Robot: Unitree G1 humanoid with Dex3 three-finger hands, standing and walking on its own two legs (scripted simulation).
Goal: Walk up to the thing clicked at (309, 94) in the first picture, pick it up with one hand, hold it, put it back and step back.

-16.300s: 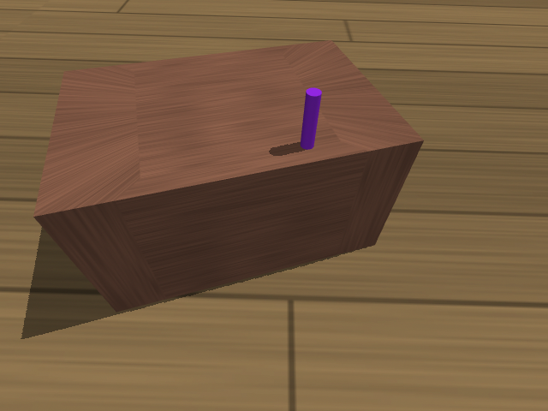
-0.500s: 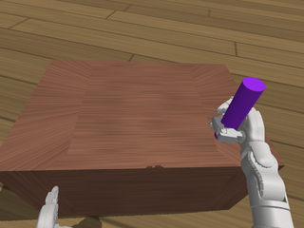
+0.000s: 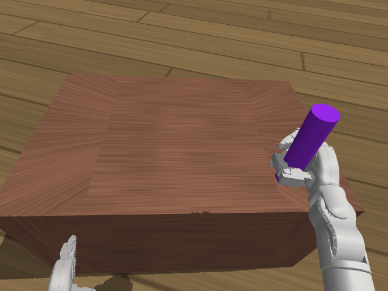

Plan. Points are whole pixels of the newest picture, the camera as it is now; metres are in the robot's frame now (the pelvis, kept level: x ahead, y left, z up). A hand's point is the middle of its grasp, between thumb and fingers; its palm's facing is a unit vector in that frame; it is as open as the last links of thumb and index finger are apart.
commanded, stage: hold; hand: right
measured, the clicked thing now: (302, 150) +0.32 -0.18 +0.17
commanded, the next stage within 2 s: crouch in 1.36 s
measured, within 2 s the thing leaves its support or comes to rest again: neither
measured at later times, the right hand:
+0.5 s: hand (286, 160) +0.32 -0.17 +0.14, palm faces +0.09 +1.00 -0.03, open 5.4 cm
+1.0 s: hand (288, 164) +0.31 -0.17 +0.13, palm faces +0.10 +0.99 -0.03, open 5.4 cm
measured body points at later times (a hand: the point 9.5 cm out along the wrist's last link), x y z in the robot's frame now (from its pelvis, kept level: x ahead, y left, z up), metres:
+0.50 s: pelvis +0.00 +0.00 +0.00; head -0.01 +0.02 +0.45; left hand +0.16 +0.26 -0.08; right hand +0.31 -0.22 +0.14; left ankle +0.01 +0.14 -0.73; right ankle -0.01 -0.15 -0.73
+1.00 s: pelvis -0.01 +0.00 +0.00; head -0.01 +0.02 +0.45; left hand +0.16 +0.26 -0.08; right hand +0.30 -0.22 +0.14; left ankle +0.01 +0.14 -0.73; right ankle -0.01 -0.15 -0.73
